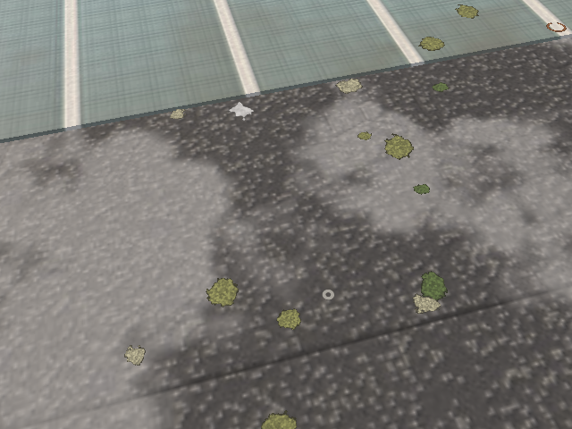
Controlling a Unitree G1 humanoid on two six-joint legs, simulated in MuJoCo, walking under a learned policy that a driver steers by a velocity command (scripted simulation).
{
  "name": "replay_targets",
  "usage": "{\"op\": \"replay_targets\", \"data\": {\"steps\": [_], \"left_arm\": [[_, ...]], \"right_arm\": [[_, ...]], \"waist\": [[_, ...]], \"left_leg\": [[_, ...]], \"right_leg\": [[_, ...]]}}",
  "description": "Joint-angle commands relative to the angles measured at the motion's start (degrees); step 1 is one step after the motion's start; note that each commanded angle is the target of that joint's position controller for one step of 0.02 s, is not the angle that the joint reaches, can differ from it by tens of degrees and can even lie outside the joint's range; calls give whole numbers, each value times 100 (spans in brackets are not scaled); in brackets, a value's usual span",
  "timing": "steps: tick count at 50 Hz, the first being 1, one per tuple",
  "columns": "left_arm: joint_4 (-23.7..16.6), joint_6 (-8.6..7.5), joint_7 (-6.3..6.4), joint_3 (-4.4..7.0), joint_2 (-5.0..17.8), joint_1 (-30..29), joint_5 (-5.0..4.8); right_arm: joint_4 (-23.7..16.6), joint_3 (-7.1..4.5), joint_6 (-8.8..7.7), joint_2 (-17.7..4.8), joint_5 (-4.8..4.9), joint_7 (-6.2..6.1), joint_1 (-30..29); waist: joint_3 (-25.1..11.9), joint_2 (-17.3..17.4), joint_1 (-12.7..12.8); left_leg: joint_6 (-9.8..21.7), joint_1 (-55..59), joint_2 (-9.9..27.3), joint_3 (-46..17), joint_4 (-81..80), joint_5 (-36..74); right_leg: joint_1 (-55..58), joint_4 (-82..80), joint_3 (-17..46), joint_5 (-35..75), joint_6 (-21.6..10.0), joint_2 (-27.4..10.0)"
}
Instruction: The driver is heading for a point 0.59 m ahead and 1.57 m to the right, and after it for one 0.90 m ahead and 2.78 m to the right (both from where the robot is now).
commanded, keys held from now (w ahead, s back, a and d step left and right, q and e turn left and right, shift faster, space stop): w+e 0.86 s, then e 0.14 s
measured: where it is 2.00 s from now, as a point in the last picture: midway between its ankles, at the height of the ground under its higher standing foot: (396, 360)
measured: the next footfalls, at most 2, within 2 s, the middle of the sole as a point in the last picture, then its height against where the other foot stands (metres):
left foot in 0.28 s outside the picture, level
right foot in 0.82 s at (391, 414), level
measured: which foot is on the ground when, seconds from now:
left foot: up 0.00-0.26, down 0.28-0.80, up 0.82-1.00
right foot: down 0.00-0.30, up 0.32-0.80, down 0.82-1.00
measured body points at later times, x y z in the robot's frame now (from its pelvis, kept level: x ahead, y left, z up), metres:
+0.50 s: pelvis +0.27 +0.04 +0.00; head +0.30 +0.05 +0.45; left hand +0.45 +0.28 -0.12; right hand +0.28 -0.25 -0.10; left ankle +0.30 +0.13 -0.74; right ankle +0.23 -0.08 -0.66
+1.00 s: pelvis +0.48 -0.10 -0.01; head +0.51 -0.14 +0.44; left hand +0.73 +0.07 -0.12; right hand +0.42 -0.38 -0.13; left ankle +0.56 +0.04 -0.66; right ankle +0.48 -0.15 -0.74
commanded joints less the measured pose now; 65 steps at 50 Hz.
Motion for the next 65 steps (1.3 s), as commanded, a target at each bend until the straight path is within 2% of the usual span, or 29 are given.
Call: {"op": "replay_targets", "data": {"steps": [1, 5, 9, 11, 13, 14, 15, 16, 17, 18, 19, 21, 25, 31, 35, 38, 39, 40, 41, 42, 43, 44, 45, 46, 48, 52, 57, 61, 65], "left_arm": [[-340, -82, 29, 208, 879, 177, -23], [-328, -39, 55, 247, 913, 588, -9], [-398, -7, 108, 272, 970, 737, 87], [-522, -9, 147, 304, 1066, 465, 106], [-638, -47, 112, 320, 1154, 114, 83], [-692, -103, 50, 264, 961, 108, 10], [-884, -142, 44, 128, 438, 324, -134], [-1049, -96, 50, 123, 533, 738, -64], [-804, 17, 89, 153, 823, 640, 99], [-805, 44, 18, 149, 799, 205, 148], [-846, 67, -38, 133, 671, 49, 141], [-880, 193, -141, 126, 624, -42, 232], [-1149, 287, -252, 85, 531, -542, 214], [-1550, 255, -374, -56, 328, -1651, 187], [-1803, 239, -427, -109, 319, -2239, 223], [-1814, 241, -352, -61, 425, -2053, 280], [-1707, 218, -310, -8, 512, -1629, 295], [-1459, 165, -249, 77, 631, -804, 331], [-1175, 141, -148, 239, 1028, 183, 380], [-1275, 167, -66, 401, 1752, 18, 282], [-1374, 231, -13, 422, 1701, 397, 107], [-1231, 239, 46, 380, 1528, 79, 77], [-1198, 208, 73, 290, 1200, -182, 41], [-1216, 166, 86, 235, 1017, -456, 25], [-1275, 104, 66, 147, 809, -732, -13], [-1158, 69, 51, 218, 1041, -481, 28], [-1052, 190, 117, 225, 1035, -59, 23], [-1034, 298, 173, 262, 1102, 159, 80], [-1173, 365, 189, 300, 1188, -230, 93]], "right_arm": [[-426, -78, 44, -438, 10, 7, -240], [-679, -33, 22, -410, 69, 38, -940], [-922, 2, -62, -471, 120, 44, -1390], [-896, -32, -117, -614, 137, 25, -1076], [-607, -131, -197, -839, 142, -64, -48], [-489, -231, -275, -1147, 55, -150, 682], [-514, -337, -260, -1600, -76, -250, 1404], [-474, -422, -139, -1825, -8, -234, 1172], [-573, -335, -84, -1227, 36, -197, 769], [-615, -220, -87, -754, 83, -166, 511], [-584, -171, -101, -605, 70, -152, 385], [-433, -165, -190, -596, 101, -158, 525], [-261, -232, -330, -703, 195, -91, 815], [-45, -271, -297, -749, 183, -74, 1076], [137, -324, -233, -922, 181, -124, 1414], [253, -361, -118, -1127, 157, -180, 1534], [275, -375, -66, -1216, 155, -195, 1557], [248, -373, -17, -1252, 185, -203, 1511], [87, -333, -15, -1137, 165, -193, 1480], [-374, -171, -49, -393, 162, -53, 1698], [-525, -271, -86, -909, 102, -47, 946], [-654, -255, -132, -861, 203, -42, 559], [-586, -206, -177, -775, 233, -77, 660], [-496, -213, -122, -759, 181, -105, 769], [-415, -217, 108, -729, 47, -102, 1118], [-532, -188, 287, -558, 75, -95, 894], [-799, -155, 322, -595, 116, -130, 60], [-947, -136, 280, -693, 175, -160, -359], [-897, -146, 183, -825, 233, -233, 18]], "waist": [[13, -446, -22], [-96, -539, 308], [-127, -621, 429], [-182, -698, 187], [-564, -588, -336], [-1112, -130, -662], [-1935, 714, -794], [-2056, 1703, -365], [-1202, 613, -234], [-598, 3, -285], [-299, 57, -187], [-173, 427, -108], [-240, 356, -85], [49, 313, -284], [200, 296, -450], [-47, 424, -300], [-331, 450, -104], [-810, 312, 277], [-1445, -181, 690], [-1933, -1645, 209], [-2178, -792, 702], [-1241, -532, 513], [-675, -277, 222], [-411, -135, -53], [-483, -227, -369], [-620, -338, -358], [-591, -576, -15], [-472, -625, 184], [-389, -776, -61]], "left_leg": [[-237, -211, -18, 286, -772, 640], [-266, -346, -164, 262, -1677, 1260], [-157, -200, -382, 219, -2303, 1080], [-27, 507, -476, 122, -2755, 792], [178, 2088, -673, 193, -3292, 594], [414, 3285, -45, -365, -3507, 320], [764, 4711, 1490, -2070, -3729, -742], [1314, 4863, 2178, -4276, -4341, -1127], [1325, 4118, 1995, -3728, -4285, -1634], [1198, 3420, 1608, -2749, -4393, -1283], [1034, 2953, 1308, -1957, -4578, -523], [891, 2648, 951, -1026, -4717, 589], [1018, 2838, 1009, -259, -4899, 1685], [893, 2945, 776, 832, -4977, 2143], [787, 3437, 979, 1161, -4787, 2630], [659, 3863, 1048, 1510, -3786, 4885], [645, 3913, 1052, 1596, -3016, 5588], [560, 3555, 984, 1724, -1848, 5398], [384, 2388, 847, 1758, -209, 3743], [24, -290, -202, 1564, 1786, -1664], [6, -959, -465, 371, 2388, -1645], [47, -1247, -125, 200, 2226, -984], [35, -862, 43, 255, 1695, -652], [-8, -448, 151, 223, 1329, -664], [-137, 218, 140, 219, 933, -736], [-244, 219, -55, 359, 282, -215], [-189, -19, -212, 266, -622, 433], [-86, -79, -422, 134, -1264, 204], [131, 1003, -671, 25, -2553, -4]], "right_leg": [[-165, -947, 1472, 1079, -744, -1390], [445, -646, 1581, 1437, -532, -1333], [903, -170, 1867, 2093, -492, -1464], [770, 98, 2044, 2212, -317, -1519], [338, 987, 2001, 2638, -74, -1263], [-141, 2179, 1656, 2130, 85, -888], [-1245, 3787, 912, -143, 253, -366], [-2482, 4701, 420, -2396, 279, -10], [-2817, 5178, 462, -1922, 262, -585], [-2737, 5056, 401, -1436, 304, -748], [-2587, 4798, 347, -1183, 360, -907], [-2425, 4657, 228, -972, 458, -1053], [-2881, 4592, 155, -414, 565, -1149], [-2893, 2968, -259, 734, 600, -1186], [-2601, 2003, -682, 472, 347, -1107], [-1921, 1642, -1032, -409, 23, -657], [-1410, 1515, -1084, -662, -125, -423], [-339, 1101, -1033, -508, -301, -224], [1212, 852, -55, -886, -578, -837], [3055, 575, 2994, -811, -1361, -2672], [3077, -90, 4133, -432, -1574, -2857], [2445, -74, 2991, 827, -1438, -2710], [1543, -34, 2290, 2374, -1247, -2478], [923, 0, 1731, 3324, -1033, -2131], [239, -51, 1205, 4107, -880, -1796], [-3, 8, 964, 4685, -784, -1505], [337, 249, 1253, 4289, -477, -1397], [820, 640, 1719, 4332, -449, -1501], [604, 1144, 2205, 3857, -143, -1321]]}}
